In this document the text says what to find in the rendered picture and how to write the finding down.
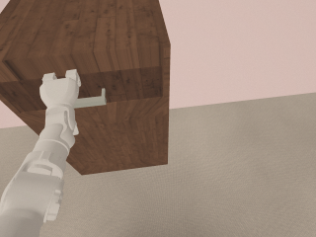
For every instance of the left robot upper arm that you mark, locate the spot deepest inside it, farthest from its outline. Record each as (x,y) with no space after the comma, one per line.
(33,200)

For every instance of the robot left hand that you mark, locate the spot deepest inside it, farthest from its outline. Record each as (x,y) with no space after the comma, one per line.
(61,91)

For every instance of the drawer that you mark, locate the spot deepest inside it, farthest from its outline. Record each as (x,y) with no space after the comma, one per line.
(120,85)

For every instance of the cabinet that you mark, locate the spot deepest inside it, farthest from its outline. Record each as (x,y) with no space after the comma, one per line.
(39,37)

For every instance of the handle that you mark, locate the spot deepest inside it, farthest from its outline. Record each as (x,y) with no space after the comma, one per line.
(91,101)

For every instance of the left robot forearm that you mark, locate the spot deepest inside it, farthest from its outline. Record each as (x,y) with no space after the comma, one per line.
(51,151)

